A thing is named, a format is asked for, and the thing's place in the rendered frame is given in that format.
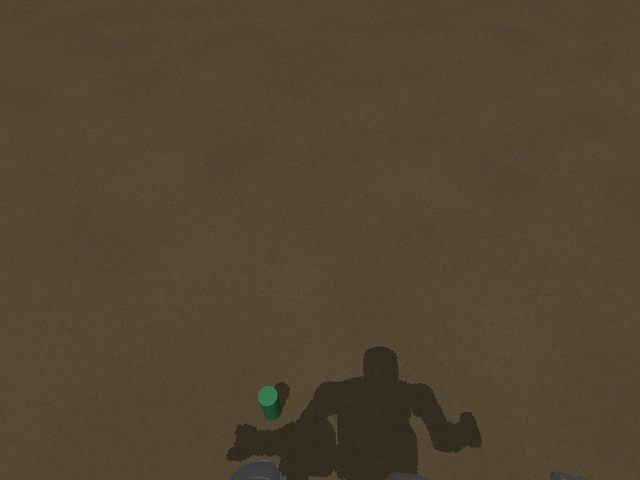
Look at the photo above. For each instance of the can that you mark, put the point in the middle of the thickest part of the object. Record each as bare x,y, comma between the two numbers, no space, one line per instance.
269,402

